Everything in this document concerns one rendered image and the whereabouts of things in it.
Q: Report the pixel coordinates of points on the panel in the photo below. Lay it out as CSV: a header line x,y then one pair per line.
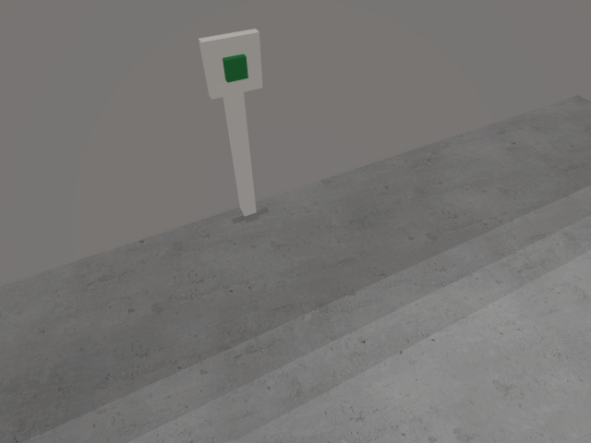
x,y
213,50

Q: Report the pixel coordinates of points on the button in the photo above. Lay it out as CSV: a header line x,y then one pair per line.
x,y
235,67

